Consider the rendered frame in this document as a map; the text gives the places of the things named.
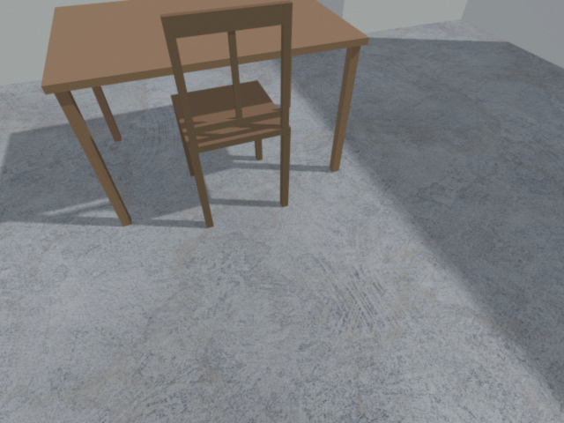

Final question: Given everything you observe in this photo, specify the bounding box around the table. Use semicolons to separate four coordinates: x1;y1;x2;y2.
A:
41;0;369;226

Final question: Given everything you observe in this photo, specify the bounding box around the chair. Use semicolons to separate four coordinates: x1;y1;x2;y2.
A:
160;0;293;228

